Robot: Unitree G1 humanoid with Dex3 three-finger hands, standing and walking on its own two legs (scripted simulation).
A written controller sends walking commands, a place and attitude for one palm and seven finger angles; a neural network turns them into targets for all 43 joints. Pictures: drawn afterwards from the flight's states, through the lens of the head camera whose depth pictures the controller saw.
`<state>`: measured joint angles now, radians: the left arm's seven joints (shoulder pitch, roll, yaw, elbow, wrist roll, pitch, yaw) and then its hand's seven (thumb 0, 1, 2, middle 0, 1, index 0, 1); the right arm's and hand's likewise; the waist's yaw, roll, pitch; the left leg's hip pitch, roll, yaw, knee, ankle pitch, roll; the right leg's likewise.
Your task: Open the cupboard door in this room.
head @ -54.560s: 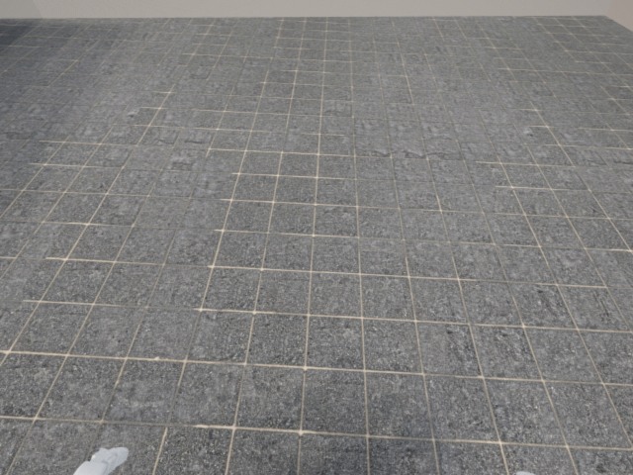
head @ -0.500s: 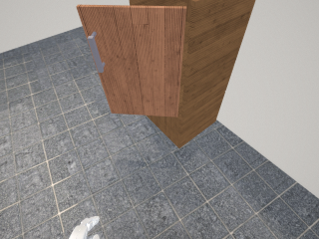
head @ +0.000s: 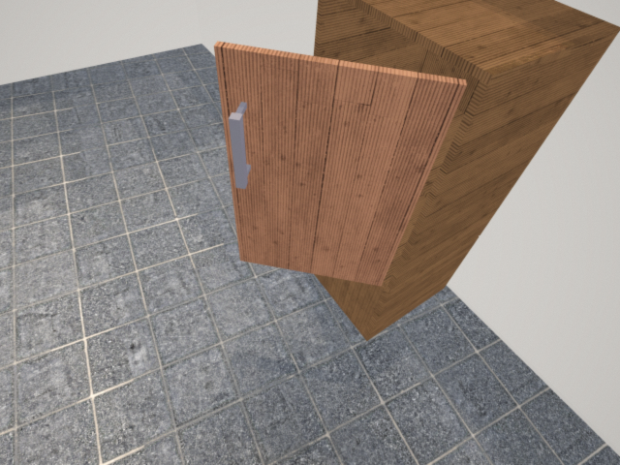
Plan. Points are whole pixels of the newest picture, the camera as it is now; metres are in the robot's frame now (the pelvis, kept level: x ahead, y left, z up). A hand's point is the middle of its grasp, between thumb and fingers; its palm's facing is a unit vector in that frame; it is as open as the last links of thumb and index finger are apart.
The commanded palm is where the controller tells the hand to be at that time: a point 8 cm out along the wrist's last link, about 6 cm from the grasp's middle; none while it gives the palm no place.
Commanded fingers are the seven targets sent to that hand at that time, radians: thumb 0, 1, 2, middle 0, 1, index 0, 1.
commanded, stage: come to a stop and stand still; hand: left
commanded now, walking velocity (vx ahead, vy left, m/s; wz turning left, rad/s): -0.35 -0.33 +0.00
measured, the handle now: (242, 147) +0.62 +0.19 +0.02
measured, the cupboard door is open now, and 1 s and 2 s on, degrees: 46 46 46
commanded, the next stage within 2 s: look again from close up in 1.22 s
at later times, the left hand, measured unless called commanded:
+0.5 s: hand out of the picture +0.13 +0.15 -0.16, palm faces -0.04 -0.97 -0.26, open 7.4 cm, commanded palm none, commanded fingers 0.00 0.90 0.90 -0.20 -0.30 -0.20 -0.30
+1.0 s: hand out of the picture +0.02 +0.17 -0.17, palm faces +0.04 -0.98 -0.19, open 7.4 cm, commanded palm none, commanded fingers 0.00 0.90 0.90 -0.20 -0.30 -0.20 -0.30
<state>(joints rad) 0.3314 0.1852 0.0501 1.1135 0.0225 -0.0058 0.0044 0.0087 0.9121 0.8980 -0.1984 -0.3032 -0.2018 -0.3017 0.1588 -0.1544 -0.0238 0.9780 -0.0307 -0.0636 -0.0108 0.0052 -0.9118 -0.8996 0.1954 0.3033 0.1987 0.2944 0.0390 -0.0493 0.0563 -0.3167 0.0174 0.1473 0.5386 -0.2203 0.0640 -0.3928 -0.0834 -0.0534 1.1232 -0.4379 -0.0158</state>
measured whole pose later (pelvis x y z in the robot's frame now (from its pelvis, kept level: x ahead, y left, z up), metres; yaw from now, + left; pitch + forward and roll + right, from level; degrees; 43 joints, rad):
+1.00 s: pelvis +0.02 -0.02 +0.01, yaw -1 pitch +0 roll +0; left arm 0.27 0.19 0.02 1.10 0.02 0.03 0.02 0.01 0.91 0.90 -0.20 -0.30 -0.20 -0.30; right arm 0.17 -0.15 -0.01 1.04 -0.01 0.01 -0.02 0.01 -0.91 -0.90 0.20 0.30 0.20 0.29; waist 0.04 -0.03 0.04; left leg -0.21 -0.01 0.04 0.45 -0.24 0.02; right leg -0.18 -0.05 -0.04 0.44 -0.26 0.03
